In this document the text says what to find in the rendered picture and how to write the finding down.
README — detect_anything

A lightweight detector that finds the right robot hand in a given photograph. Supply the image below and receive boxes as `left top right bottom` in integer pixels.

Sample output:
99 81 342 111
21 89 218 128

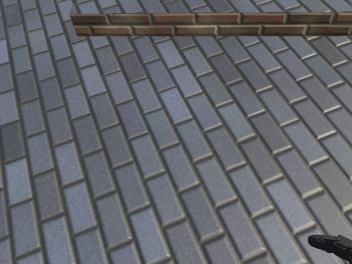
308 235 352 264

